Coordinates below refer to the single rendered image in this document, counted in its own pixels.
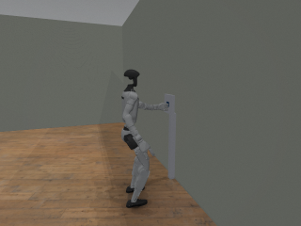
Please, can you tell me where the right robot upper arm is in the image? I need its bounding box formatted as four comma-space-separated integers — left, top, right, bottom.
122, 91, 138, 121

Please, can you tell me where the left robot forearm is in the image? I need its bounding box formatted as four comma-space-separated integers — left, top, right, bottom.
143, 103, 159, 111

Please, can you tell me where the left robot hand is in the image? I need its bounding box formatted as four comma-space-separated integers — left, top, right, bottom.
159, 103, 168, 111

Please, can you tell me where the right robot forearm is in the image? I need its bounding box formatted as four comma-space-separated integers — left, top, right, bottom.
124, 114, 143, 144

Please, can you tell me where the left robot upper arm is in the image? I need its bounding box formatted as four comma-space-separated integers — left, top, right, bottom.
138, 101, 145, 109

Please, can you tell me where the right robot hand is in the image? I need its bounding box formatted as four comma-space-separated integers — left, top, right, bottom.
138, 140, 155, 161

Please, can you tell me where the left robot foot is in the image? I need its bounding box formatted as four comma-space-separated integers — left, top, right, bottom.
126, 186, 145, 193

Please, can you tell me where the robot left shin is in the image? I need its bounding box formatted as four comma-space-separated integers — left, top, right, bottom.
131, 162, 142, 188

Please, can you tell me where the panel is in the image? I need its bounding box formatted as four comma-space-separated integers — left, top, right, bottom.
164, 94, 177, 180

